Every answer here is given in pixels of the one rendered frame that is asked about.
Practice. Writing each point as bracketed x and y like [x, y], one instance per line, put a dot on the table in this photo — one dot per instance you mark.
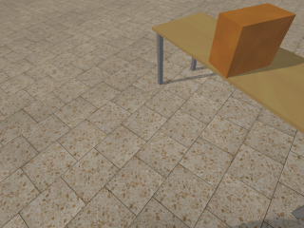
[278, 87]

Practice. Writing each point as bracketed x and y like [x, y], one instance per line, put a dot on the carton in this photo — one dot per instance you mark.
[249, 38]

